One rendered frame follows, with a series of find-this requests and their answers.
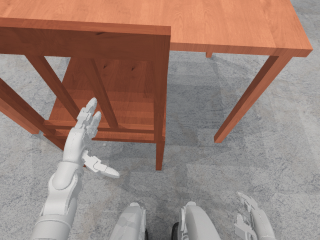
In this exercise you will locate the left robot hand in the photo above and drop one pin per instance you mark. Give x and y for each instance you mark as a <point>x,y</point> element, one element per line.
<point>80,138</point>

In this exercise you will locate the chair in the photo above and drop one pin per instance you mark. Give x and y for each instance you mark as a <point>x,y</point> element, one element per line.
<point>123,66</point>

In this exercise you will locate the right robot shin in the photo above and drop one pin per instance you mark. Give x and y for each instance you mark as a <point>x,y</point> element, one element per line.
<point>180,235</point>

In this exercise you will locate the table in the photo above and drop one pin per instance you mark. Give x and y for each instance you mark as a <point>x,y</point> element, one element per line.
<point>250,27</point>

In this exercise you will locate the left robot shin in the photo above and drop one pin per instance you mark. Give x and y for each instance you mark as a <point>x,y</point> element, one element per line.
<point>141,236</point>

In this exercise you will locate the right robot hand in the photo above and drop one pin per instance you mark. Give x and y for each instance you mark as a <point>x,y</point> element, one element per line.
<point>257,223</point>

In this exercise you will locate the left robot forearm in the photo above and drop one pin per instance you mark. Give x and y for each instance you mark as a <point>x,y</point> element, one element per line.
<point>58,212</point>

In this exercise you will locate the robot shin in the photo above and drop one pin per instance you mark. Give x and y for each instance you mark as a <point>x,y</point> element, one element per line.
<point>141,236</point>
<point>180,235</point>

